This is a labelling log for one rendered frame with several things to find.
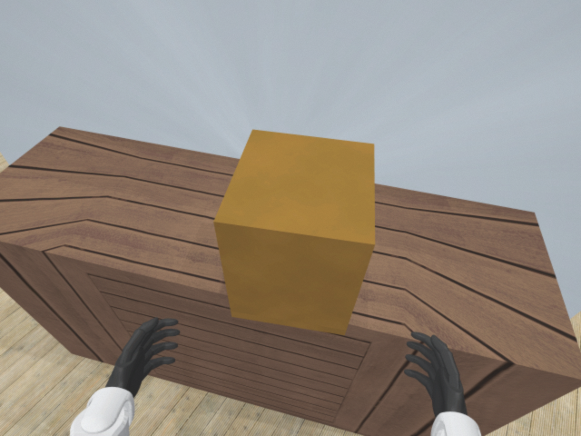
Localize right robot forearm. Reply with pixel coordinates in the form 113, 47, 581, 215
431, 411, 481, 436

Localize robot left hand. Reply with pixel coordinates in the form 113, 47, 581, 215
105, 317, 180, 397

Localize left robot forearm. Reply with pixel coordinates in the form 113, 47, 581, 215
70, 387, 135, 436

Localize pedestal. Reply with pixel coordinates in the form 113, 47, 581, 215
0, 126, 581, 436

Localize carton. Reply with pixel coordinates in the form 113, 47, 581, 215
213, 129, 375, 335

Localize robot right hand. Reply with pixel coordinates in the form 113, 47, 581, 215
404, 332, 468, 418

